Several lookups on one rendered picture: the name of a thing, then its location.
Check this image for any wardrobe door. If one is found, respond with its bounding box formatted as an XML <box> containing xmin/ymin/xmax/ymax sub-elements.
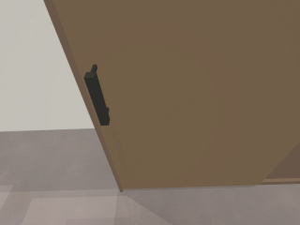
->
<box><xmin>53</xmin><ymin>0</ymin><xmax>300</xmax><ymax>189</ymax></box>
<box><xmin>265</xmin><ymin>143</ymin><xmax>300</xmax><ymax>179</ymax></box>

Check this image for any handle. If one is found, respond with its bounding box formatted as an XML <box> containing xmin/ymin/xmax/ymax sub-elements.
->
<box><xmin>83</xmin><ymin>65</ymin><xmax>111</xmax><ymax>126</ymax></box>

